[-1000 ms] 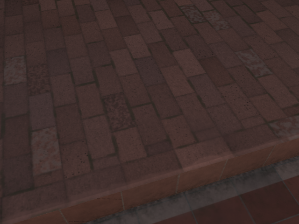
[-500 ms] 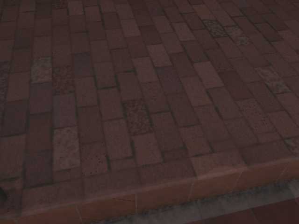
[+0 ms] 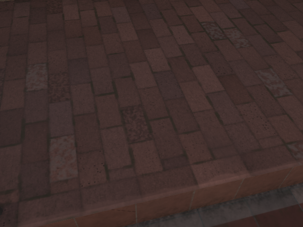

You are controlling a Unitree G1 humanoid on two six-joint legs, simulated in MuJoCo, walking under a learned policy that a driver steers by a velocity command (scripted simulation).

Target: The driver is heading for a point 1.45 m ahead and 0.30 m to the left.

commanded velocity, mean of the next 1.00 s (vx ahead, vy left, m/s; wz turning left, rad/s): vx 0.00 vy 0.00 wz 0.00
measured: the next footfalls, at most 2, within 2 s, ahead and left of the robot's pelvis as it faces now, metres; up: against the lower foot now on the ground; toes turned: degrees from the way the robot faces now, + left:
right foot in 1.50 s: +0.14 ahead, -0.14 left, +0.00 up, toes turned -3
left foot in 1.80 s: +0.40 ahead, -0.02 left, +0.17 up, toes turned -2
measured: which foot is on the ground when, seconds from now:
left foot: down 0.00-1.00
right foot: down 0.00-1.00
